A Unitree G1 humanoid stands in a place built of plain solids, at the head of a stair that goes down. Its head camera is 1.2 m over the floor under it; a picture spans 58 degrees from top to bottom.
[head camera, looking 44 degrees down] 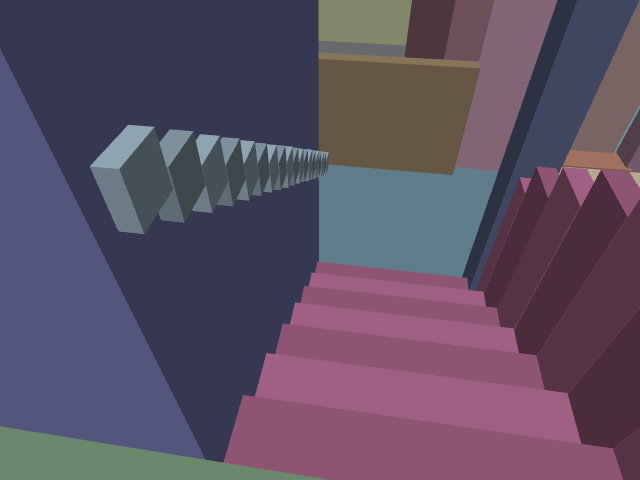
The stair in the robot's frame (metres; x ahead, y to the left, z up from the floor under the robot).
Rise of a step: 0.18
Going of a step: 0.27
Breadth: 1.17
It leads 8 degrees to the right of straight ahead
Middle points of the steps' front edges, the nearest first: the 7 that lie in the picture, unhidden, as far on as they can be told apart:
0.59 -0.32 -0.18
0.86 -0.36 -0.35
1.13 -0.40 -0.53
1.39 -0.44 -0.70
1.66 -0.48 -0.88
1.93 -0.52 -1.05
2.19 -0.56 -1.23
